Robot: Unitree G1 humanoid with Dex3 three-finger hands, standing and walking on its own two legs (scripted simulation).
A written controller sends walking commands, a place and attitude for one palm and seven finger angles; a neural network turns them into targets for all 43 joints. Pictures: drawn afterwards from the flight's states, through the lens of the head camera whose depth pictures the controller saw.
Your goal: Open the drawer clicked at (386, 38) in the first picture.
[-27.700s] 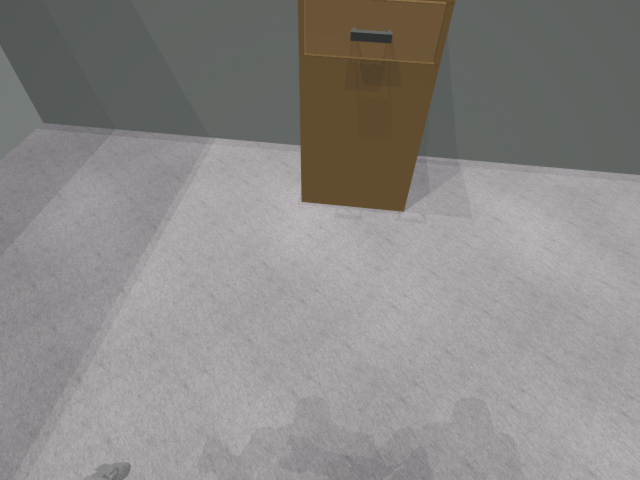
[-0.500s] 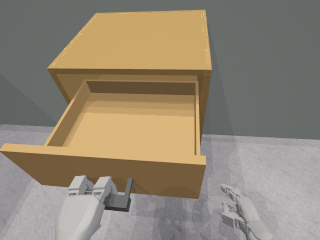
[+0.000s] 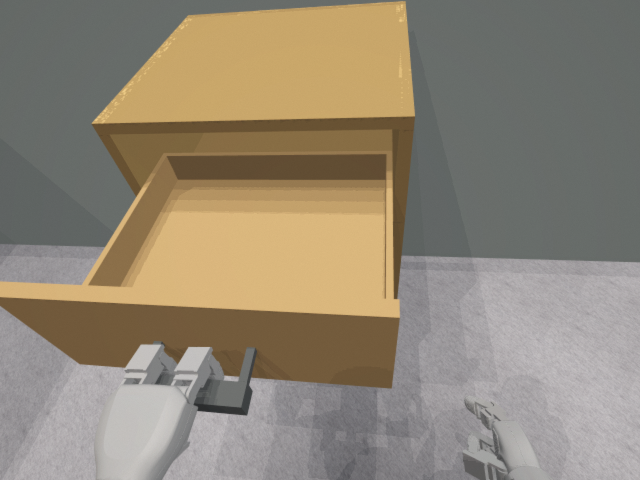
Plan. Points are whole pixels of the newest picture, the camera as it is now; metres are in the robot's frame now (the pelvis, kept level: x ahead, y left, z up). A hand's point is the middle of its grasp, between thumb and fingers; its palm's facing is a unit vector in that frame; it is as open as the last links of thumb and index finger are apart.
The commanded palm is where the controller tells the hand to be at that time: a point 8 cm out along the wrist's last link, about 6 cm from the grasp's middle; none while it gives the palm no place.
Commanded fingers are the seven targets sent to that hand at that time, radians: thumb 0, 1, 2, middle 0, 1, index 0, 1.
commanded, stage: open the thumb to release the handle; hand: left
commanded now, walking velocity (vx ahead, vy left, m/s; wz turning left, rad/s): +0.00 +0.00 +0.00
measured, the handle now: (195, 373) +0.22 +0.17 +0.06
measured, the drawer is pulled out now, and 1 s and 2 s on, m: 0.30 0.30 0.30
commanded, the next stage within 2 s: lift the hand off the handle in 0.36 s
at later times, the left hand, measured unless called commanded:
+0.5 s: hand (178, 425) +0.17 +0.18 +0.04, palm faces +0.04 -0.14 -0.99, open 13.4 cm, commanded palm +0.14 +0.19 +0.09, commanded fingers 0.00 -0.50 0.30 -0.30 -1.20 -0.30 -1.20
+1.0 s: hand (177, 408) +0.18 +0.18 +0.06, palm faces +0.05 -0.16 -0.99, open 13.5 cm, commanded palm +0.15 +0.18 +0.13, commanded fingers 0.00 -0.50 0.30 -0.30 -1.20 -0.30 -1.20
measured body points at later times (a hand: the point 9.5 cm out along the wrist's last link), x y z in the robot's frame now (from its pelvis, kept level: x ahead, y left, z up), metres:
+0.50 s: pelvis -0.01 +0.00 +0.02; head +0.01 -0.04 +0.47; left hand +0.16 +0.18 +0.10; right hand +0.22 -0.21 -0.08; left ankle -0.02 +0.12 -0.69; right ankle +0.01 -0.07 -0.69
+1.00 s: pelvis -0.01 +0.01 +0.02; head -0.01 -0.03 +0.47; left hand +0.18 +0.19 +0.11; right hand +0.22 -0.18 -0.07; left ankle -0.02 +0.12 -0.69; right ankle +0.01 -0.07 -0.69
